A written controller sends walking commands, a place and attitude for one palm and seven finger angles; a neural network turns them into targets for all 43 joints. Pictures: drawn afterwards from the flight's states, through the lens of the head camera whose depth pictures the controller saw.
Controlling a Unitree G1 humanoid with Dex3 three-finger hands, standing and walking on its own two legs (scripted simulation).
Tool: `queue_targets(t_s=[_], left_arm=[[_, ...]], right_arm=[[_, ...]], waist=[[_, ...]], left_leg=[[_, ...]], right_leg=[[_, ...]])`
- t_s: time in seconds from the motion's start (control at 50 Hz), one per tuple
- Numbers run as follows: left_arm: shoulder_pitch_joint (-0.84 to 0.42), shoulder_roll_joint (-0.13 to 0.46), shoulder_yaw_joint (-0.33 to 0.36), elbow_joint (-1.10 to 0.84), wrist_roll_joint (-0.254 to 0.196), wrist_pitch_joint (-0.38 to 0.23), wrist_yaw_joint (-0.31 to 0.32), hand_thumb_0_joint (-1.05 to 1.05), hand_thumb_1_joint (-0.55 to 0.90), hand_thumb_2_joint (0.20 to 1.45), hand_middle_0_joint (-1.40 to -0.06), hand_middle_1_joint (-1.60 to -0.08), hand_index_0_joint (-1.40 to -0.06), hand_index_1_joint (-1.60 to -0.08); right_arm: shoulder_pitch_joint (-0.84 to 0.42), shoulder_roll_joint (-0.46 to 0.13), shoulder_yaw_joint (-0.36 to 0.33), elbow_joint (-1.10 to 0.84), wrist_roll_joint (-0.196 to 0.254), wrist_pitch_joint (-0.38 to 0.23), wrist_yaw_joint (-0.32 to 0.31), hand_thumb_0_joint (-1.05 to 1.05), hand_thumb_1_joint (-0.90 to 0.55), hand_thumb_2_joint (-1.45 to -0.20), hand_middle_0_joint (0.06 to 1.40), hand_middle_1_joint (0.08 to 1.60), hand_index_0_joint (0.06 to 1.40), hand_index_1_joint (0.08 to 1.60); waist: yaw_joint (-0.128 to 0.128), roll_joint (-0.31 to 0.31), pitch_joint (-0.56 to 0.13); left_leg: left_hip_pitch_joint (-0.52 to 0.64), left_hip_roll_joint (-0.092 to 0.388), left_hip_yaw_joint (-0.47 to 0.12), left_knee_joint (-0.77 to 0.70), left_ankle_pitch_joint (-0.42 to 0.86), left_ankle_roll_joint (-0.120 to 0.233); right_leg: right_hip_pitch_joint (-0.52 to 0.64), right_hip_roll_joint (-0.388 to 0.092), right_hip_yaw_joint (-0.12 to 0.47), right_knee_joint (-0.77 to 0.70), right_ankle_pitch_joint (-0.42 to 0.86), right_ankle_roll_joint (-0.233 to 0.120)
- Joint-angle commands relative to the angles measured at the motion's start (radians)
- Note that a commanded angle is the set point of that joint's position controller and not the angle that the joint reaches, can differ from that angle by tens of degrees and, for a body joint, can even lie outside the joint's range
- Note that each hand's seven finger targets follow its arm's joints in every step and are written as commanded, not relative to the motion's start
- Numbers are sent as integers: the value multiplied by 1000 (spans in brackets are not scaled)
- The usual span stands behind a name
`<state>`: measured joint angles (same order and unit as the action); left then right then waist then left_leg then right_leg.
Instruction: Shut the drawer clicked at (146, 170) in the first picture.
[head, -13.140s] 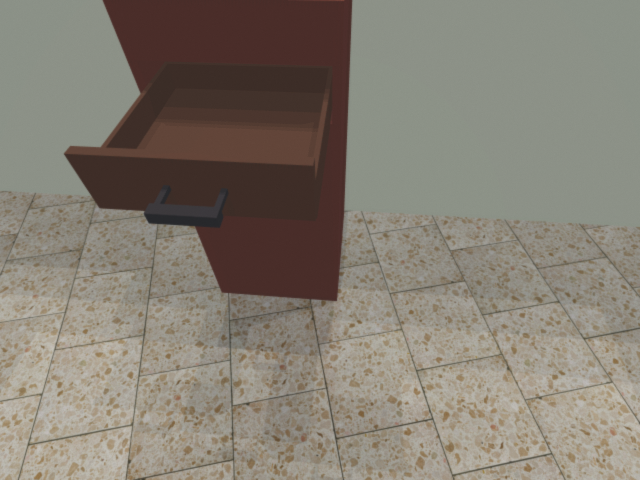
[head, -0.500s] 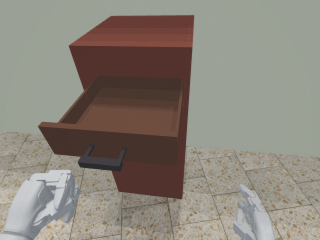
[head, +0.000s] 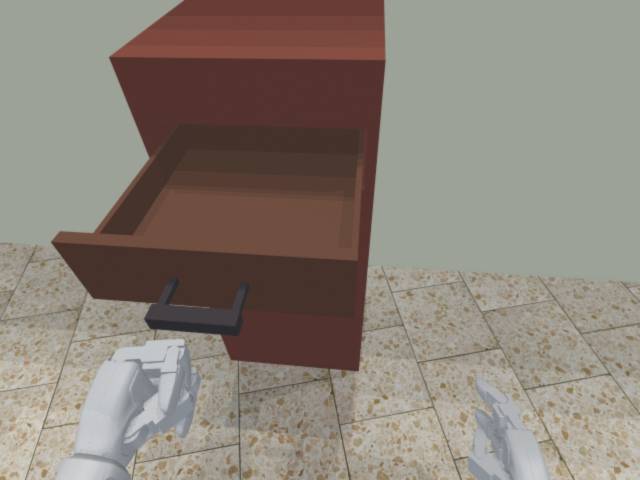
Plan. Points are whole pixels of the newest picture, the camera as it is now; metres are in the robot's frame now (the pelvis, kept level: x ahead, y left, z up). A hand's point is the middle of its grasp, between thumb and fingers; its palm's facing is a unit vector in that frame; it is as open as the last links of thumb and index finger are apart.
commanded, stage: bring the fist close to the handle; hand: left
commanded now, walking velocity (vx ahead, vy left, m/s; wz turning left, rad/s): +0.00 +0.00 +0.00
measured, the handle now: (200, 304) +0.31 +0.18 +0.08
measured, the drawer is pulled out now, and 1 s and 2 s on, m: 0.30 0.30 0.21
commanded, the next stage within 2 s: push the drawer shut in 0.80 s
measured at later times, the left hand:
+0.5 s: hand (213, 380) +0.21 +0.14 +0.07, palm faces -0.01 -1.00 -0.06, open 3.3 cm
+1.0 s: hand (211, 378) +0.21 +0.14 +0.07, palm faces -0.01 -1.00 -0.07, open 3.3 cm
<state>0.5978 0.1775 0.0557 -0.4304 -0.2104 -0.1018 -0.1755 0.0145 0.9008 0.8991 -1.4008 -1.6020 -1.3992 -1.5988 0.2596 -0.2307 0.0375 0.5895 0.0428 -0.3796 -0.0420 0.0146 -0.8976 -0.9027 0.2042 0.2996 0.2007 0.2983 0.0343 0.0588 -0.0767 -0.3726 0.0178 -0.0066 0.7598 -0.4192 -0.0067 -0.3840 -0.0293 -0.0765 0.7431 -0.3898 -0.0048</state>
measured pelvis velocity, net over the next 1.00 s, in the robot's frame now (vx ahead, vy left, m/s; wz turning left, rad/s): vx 0.00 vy -0.01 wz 0.00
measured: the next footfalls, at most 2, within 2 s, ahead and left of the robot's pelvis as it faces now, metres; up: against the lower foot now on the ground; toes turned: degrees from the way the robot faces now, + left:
none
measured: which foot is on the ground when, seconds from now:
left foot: down 0.00-1.00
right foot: down 0.00-1.00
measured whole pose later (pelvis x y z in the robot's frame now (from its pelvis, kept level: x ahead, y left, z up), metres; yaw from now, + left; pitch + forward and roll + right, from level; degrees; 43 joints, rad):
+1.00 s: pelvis +0.00 -0.01 -0.01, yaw +0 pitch +7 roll -1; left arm 0.47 0.18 0.06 -0.22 -0.21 -0.25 -0.15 0.01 0.90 0.90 -1.40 -1.60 -1.40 -1.60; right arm 0.26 -0.24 0.03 0.54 0.03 -0.24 -0.03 0.01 -0.90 -0.90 0.20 0.30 0.20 0.30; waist 0.00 0.06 -0.09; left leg -0.53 0.02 -0.02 0.87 -0.47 -0.02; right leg -0.54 -0.03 -0.08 0.85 -0.44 -0.01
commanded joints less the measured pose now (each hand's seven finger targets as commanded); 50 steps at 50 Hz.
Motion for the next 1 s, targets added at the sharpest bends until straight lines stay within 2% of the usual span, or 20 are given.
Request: queue_targets(t_s=[0.0,0.12,0.14,0.22,0.24,0.3,0.34,0.36,0.42,0.44,0.5,0.54,0.56,0.72,0.74,0.78,0.84,0.88,0.92,0.98], left_arm=[[-75,88,85,-170,-8,-96,23,0,900,900,-1400,-1600,-1400,-1600],[-111,72,57,-125,-12,-137,15,0,900,900,-1400,-1600,-1400,-1600],[-122,66,52,-111,-10,-142,19,0,900,900,-1400,-1600,-1400,-1600],[-148,62,37,-81,-6,-159,18,0,900,900,-1400,-1600,-1400,-1600],[-154,72,49,-59,0,-162,27,0,900,900,-1400,-1600,-1400,-1600],[-151,76,64,-46,-2,-180,33,0,900,900,-1400,-1600,-1400,-1600],[-159,88,73,-24,8,-194,42,0,900,900,-1400,-1600,-1400,-1600],[-168,67,53,-20,8,-200,42,0,900,900,-1400,-1600,-1400,-1600],[-179,70,47,-47,-2,-222,41,0,900,900,-1400,-1600,-1400,-1600],[-163,97,83,-34,1,-224,49,0,900,900,-1400,-1600,-1400,-1600],[-148,77,59,-37,-6,-223,39,0,900,900,-1400,-1600,-1400,-1600],[-128,92,84,-8,-4,-219,39,0,900,900,-1400,-1600,-1400,-1600],[-120,70,61,-11,-6,-216,34,0,900,900,-1400,-1600,-1400,-1600],[-151,78,51,-44,-9,-218,35,0,900,900,-1400,-1600,-1400,-1600],[-140,101,79,-27,-3,-219,41,0,900,900,-1400,-1600,-1400,-1600],[-147,82,61,-31,-4,-221,39,0,900,900,-1400,-1600,-1400,-1600],[-163,105,84,-19,-6,-220,37,0,900,900,-1400,-1600,-1400,-1600],[-150,82,63,-28,-13,-218,29,0,900,900,-1400,-1600,-1400,-1600],[-213,98,72,-12,-15,-216,29,0,900,900,-1400,-1600,-1400,-1600],[-230,90,64,5,-13,-215,31,0,900,900,-1400,-1600,-1400,-1600]], right_arm=[[-108,-102,-47,-172,-3,-33,-12,0,-900,-900,200,300,200,300],[-99,-109,-49,-178,-4,-14,-9,0,-900,-900,200,300,200,300],[-102,-110,-48,-174,-9,-10,-10,0,-900,-900,200,300,200,300],[-88,-113,-52,-186,-8,1,-7,0,-900,-900,200,300,200,300],[-91,-114,-53,-178,-11,8,-8,0,-900,-900,200,300,200,300],[-79,-111,-57,-187,-13,20,-4,0,-900,-900,200,300,200,300],[-79,-114,-58,-183,-15,31,-3,0,-900,-900,200,300,200,300],[-76,-108,-57,-188,-16,34,0,0,-900,-900,200,300,200,300],[-72,-110,-58,-202,-13,36,4,0,-900,-900,200,300,200,300],[-74,-109,-61,-192,-14,41,3,0,-900,-900,200,300,200,300],[-69,-109,-60,-202,-13,49,5,0,-900,-900,200,300,200,300],[-76,-110,-64,-192,-11,57,3,0,-900,-900,200,300,200,300],[-72,-108,-62,-199,-11,60,4,0,-900,-900,200,300,200,300],[-68,-110,-60,-211,-10,66,2,0,-900,-900,200,300,200,300],[-74,-112,-62,-202,-13,72,0,0,-900,-900,200,300,200,300],[-70,-109,-59,-214,-10,76,2,0,-900,-900,200,300,200,300],[-74,-113,-58,-205,-10,79,-1,0,-900,-900,200,300,200,300],[-73,-109,-57,-215,-8,77,0,0,-900,-900,200,300,200,300],[-70,-116,-54,-209,-7,78,-2,0,-900,-900,200,300,200,300],[-67,-116,-53,-207,-10,77,-1,0,-900,-900,200,300,200,300]], waist=[[-10,-78,-40],[-23,-38,-72],[-28,-64,-65],[-35,-66,-81],[-35,-84,-73],[-30,-69,-116],[-29,-65,-116],[-34,-53,-112],[-37,-35,-155],[-30,-61,-152],[-37,-56,-156],[-35,-75,-135],[-38,-70,-130],[-50,-80,-131],[-43,-85,-119],[-45,-69,-126],[-48,-71,-128],[-45,-60,-143],[-58,-69,-123],[-53,-63,-137]], left_leg=[[-29,-22,-10,-107,215,28],[-47,-23,-8,-80,216,25],[-55,-23,-12,-77,215,27],[-72,-25,-10,-59,213,26],[-86,-23,-13,-57,206,26],[-90,-26,-7,-43,231,24],[-102,-26,-5,-36,239,24],[-103,-27,-4,-32,242,23],[-96,-26,0,-19,251,23],[-107,-23,-2,-19,260,23],[-110,-24,3,-14,264,25],[-121,-22,1,-14,258,25],[-120,-24,5,-14,250,26],[-121,-24,-3,-10,226,27],[-133,-24,-2,-8,225,27],[-126,-25,-1,-9,222,27],[-128,-24,-1,-5,211,28],[-121,-25,1,-7,214,27],[-129,-24,-3,-7,207,26],[-122,-26,-4,-8,217,26]], right_leg=[[2,28,-6,-106,191,1],[-14,24,1,-82,193,-2],[-19,24,1,-84,192,-1],[-36,23,5,-65,193,0],[-38,24,8,-67,181,-1],[-31,22,11,-46,214,-3],[-35,22,11,-38,220,-5],[-44,22,12,-32,229,-5],[-37,19,17,-23,245,-4],[-23,21,19,-26,251,-7],[-25,19,20,-24,271,-2],[-27,21,22,-31,263,-3],[-35,20,21,-32,259,-1],[-51,20,20,-28,230,2],[-47,21,24,-33,223,-1],[-53,20,24,-31,220,-1],[-53,21,29,-39,204,-1],[-47,19,29,-36,212,0],[-60,20,27,-36,205,1],[-52,19,30,-36,215,-1]])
